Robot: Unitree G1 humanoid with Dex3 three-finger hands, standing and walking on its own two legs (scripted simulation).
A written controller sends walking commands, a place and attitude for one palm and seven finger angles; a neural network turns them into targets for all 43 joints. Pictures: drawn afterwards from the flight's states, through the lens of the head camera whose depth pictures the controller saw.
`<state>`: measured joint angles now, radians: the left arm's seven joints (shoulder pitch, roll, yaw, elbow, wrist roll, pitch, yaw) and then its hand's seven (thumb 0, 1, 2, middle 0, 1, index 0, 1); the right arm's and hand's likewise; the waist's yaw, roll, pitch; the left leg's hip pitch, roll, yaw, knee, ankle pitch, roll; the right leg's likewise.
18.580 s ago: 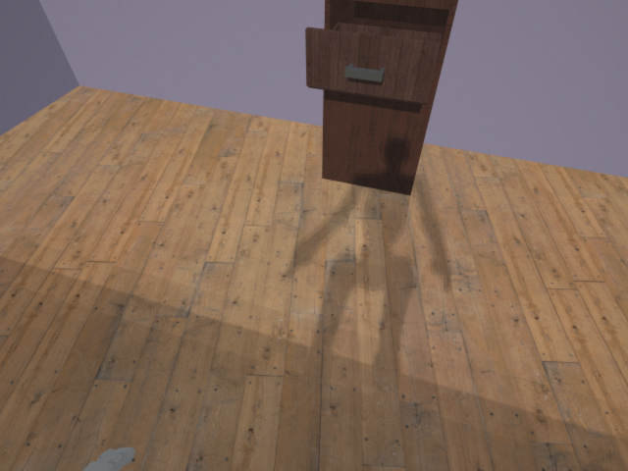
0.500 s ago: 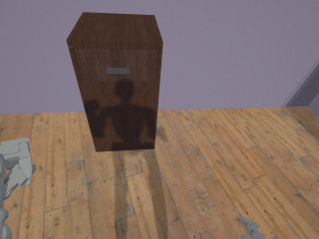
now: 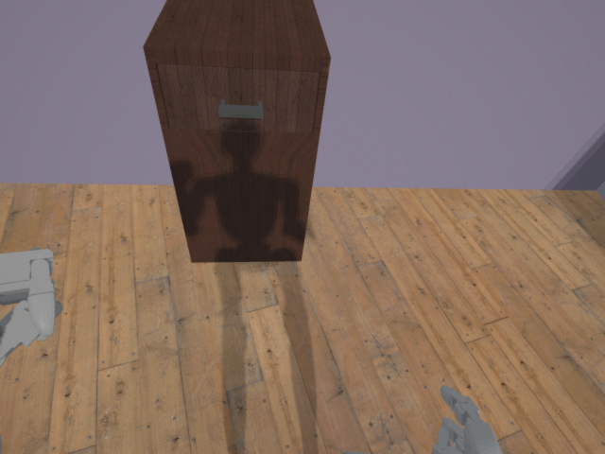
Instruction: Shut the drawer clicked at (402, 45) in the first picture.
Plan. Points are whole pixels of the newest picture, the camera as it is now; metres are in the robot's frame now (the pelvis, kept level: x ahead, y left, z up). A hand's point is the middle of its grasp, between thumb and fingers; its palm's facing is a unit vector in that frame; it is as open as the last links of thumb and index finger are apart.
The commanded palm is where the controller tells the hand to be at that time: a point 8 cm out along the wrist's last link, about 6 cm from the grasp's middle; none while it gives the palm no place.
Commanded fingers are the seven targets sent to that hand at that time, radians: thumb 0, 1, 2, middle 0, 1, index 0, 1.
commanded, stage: stop stepping back and stand still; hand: left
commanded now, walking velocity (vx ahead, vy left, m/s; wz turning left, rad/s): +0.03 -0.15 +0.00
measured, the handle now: (241, 107) +0.94 +0.19 -0.04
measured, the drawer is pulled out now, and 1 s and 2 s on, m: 0.00 0.00 0.00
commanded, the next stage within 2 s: let the arm hang, fingers relaxed in 0.06 s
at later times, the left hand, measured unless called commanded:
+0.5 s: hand out of the picture +0.06 +0.17 -0.17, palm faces +0.05 -0.97 -0.23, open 3.3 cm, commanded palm none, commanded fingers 0.00 0.90 0.90 -0.68 -0.82 -0.68 -0.82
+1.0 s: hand out of the picture +0.02 +0.16 -0.17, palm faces +0.02 -0.98 -0.21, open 7.2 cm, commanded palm none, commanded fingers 0.00 0.90 0.90 -0.20 -0.30 -0.20 -0.30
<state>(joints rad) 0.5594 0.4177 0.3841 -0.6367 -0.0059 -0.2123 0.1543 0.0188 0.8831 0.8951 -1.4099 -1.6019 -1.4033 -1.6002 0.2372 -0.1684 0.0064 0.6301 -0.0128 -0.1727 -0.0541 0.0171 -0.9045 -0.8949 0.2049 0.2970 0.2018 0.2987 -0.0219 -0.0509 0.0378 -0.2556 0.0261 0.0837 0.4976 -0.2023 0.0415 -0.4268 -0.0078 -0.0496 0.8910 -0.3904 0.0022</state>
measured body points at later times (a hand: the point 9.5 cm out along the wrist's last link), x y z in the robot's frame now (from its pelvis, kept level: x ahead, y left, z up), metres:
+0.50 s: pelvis +0.00 -0.02 -0.01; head +0.01 -0.01 +0.44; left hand +0.06 +0.23 -0.15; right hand +0.04 -0.27 -0.15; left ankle +0.05 +0.09 -0.74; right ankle +0.01 -0.14 -0.74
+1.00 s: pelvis +0.01 -0.01 +0.00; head +0.02 -0.03 +0.45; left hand +0.02 +0.21 -0.15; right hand +0.00 -0.23 -0.16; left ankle +0.05 +0.09 -0.74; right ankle +0.01 -0.14 -0.74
